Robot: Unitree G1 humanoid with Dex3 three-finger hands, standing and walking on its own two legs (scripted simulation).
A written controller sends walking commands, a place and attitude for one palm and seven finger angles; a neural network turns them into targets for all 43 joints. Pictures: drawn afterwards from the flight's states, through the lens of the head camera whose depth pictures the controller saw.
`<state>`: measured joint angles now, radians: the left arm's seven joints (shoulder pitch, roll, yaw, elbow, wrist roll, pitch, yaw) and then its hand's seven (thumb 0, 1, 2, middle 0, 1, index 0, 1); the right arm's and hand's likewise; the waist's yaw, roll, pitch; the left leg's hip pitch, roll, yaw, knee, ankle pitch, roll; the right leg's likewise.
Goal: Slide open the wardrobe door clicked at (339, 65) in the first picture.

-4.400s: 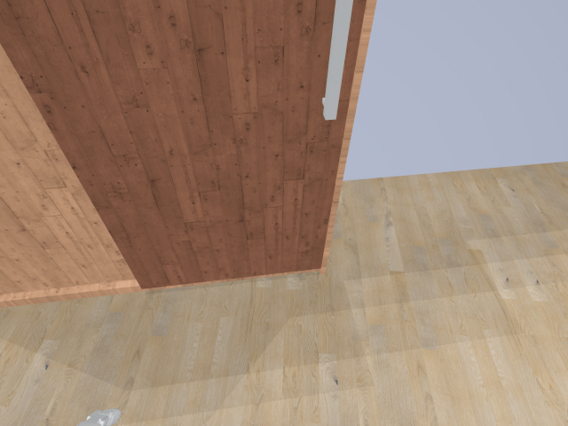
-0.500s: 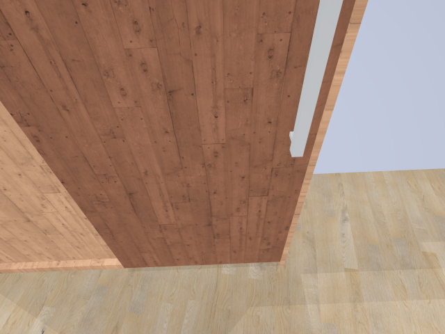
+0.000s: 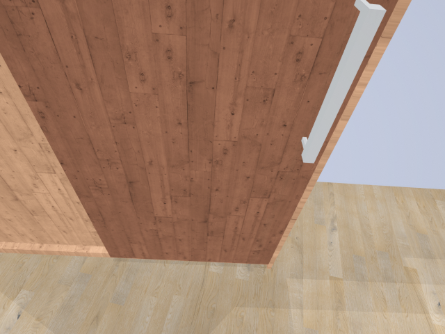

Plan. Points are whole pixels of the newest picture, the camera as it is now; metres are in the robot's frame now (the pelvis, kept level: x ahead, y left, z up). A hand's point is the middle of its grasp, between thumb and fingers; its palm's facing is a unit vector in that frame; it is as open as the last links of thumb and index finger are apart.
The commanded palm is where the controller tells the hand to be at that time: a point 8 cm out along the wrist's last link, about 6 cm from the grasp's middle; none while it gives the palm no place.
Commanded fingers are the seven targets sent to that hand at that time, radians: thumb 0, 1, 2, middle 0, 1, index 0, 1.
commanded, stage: come to a stop and stand still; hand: right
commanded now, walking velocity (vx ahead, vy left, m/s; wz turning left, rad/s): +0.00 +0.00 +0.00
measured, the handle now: (330, 93) +0.53 -0.17 +0.20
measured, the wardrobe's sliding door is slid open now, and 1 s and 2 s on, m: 0.00 0.00 0.00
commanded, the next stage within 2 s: look again from close up in 0.04 s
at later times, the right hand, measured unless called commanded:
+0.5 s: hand out of the picture +0.01 -0.16 -0.17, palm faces +0.02 +0.98 -0.22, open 7.4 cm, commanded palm none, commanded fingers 0.00 -0.90 -0.90 0.20 0.30 0.20 0.30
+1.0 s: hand out of the picture +0.02 -0.16 -0.16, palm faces +0.08 +0.97 -0.21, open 7.4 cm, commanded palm +0.09 -0.21 -0.06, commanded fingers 0.00 -0.83 -0.87 0.20 0.34 0.20 0.34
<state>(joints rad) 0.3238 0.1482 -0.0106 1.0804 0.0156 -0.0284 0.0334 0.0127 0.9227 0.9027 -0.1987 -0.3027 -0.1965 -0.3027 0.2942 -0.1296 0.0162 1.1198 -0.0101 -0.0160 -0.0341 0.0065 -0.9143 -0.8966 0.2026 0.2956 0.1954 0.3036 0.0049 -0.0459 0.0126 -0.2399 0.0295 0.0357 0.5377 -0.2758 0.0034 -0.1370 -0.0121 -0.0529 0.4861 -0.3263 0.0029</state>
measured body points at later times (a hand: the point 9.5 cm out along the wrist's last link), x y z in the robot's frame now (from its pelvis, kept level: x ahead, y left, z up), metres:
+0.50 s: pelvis +0.00 +0.02 +0.00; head +0.01 +0.03 +0.45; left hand -0.01 +0.24 -0.16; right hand +0.01 -0.21 -0.15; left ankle +0.01 +0.12 -0.74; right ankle -0.04 -0.12 -0.74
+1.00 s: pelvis -0.01 +0.02 +0.00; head +0.00 +0.02 +0.45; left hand -0.01 +0.24 -0.16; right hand +0.01 -0.21 -0.14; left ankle +0.01 +0.12 -0.74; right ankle -0.04 -0.12 -0.74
